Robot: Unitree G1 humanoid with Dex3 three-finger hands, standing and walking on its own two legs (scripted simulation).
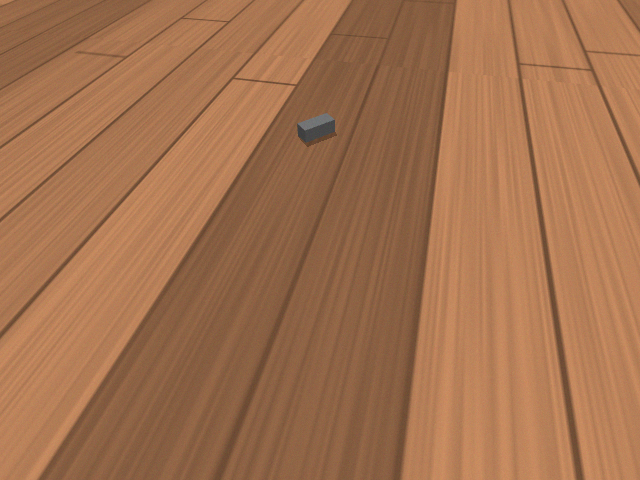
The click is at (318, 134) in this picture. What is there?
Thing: lying carton
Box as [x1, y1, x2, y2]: [297, 113, 334, 142]
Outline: 334,119 325,113 297,123 298,135 306,142 334,131
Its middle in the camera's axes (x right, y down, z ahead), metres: -0.01 -0.63 +2.21
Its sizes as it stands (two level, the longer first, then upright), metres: 0.198 0.087 0.079
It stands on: the floor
